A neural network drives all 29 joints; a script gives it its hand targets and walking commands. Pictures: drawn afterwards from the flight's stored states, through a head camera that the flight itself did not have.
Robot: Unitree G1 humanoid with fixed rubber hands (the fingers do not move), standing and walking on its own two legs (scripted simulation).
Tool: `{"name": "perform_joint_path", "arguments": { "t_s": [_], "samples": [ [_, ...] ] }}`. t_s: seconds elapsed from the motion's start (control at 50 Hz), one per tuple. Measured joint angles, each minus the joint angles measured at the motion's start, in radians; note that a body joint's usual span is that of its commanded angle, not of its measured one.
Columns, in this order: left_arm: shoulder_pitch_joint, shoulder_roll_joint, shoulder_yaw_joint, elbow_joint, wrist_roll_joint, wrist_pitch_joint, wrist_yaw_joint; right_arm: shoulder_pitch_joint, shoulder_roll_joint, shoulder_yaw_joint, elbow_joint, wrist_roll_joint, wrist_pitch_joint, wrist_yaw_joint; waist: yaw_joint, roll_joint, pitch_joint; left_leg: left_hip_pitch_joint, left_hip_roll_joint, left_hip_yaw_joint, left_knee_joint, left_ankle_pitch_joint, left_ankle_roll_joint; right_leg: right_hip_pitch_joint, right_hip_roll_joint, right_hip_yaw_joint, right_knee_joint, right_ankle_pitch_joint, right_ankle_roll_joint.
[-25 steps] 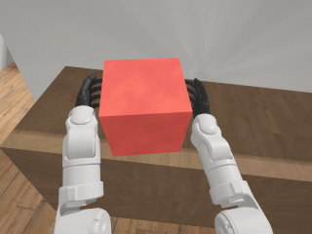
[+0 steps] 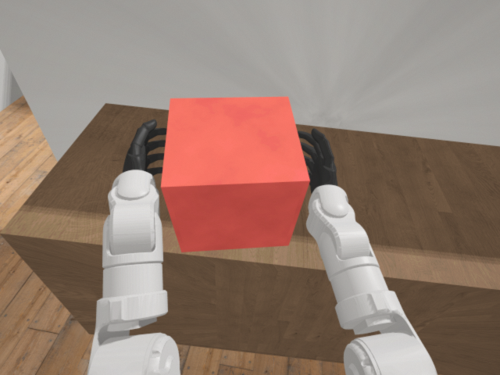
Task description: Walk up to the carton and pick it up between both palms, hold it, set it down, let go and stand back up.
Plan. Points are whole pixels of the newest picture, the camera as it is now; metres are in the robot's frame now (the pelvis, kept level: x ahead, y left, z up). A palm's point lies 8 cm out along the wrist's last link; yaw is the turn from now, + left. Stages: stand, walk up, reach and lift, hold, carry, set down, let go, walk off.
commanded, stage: hold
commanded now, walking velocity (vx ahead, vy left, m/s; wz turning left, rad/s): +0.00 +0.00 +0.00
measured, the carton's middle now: (233, 176) +0.39 +0.00 +0.13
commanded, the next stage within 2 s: none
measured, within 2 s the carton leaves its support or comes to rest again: neither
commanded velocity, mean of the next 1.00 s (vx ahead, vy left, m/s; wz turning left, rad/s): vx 0.00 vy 0.00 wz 0.00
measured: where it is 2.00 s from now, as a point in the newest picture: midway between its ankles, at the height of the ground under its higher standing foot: outside the picture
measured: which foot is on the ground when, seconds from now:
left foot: down 0.00-1.00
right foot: down 0.00-1.00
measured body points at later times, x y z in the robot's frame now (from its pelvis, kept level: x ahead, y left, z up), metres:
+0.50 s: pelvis +0.00 +0.00 +0.00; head -0.02 +0.02 +0.45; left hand +0.37 +0.14 +0.17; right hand +0.36 -0.13 +0.16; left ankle +0.01 +0.12 -0.75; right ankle +0.05 -0.12 -0.75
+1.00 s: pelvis +0.00 +0.00 +0.00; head -0.02 +0.02 +0.45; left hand +0.38 +0.14 +0.17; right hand +0.37 -0.14 +0.15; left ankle +0.01 +0.12 -0.75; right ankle +0.05 -0.12 -0.75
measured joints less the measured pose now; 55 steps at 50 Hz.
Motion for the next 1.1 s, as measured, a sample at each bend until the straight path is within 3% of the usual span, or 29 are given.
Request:
{"name": "perform_joint_path", "arguments": {
  "t_s": [0.42, 0.72, 1.1],
  "samples": [
    [0.008, 0.004, 0.008, -0.02, 0.005, 0.013, -0.018, 0.002, 0.004, 0.013, -0.015, 0.004, 0.011, -0.008, -0.006, 0.003, 0.003, 0.013, 0.001, -0.008, -0.003, 0.001, -0.001, 0.021, 0.001, -0.008, -0.014, 0.003, 0.001],
    [-0.016, 0.001, 0.01, 0.005, 0.001, 0.011, -0.002, -0.015, 0.011, -0.02, 0.014, -0.016, -0.003, 0.009, 0.009, -0.001, -0.008, -0.002, -0.001, 0.007, -0.004, 0.006, 0.001, -0.007, -0.001, 0.007, 0.002, 0.004, 0.0],
    [-0.004, -0.001, 0.002, -0.002, 0.0, 0.003, -0.001, -0.007, 0.002, -0.005, -0.002, -0.007, -0.003, 0.002, -0.001, 0.006, -0.005, -0.003, 0.0, 0.002, -0.003, 0.005, 0.0, -0.004, 0.0, 0.001, -0.002, 0.004, -0.001]
  ]
}}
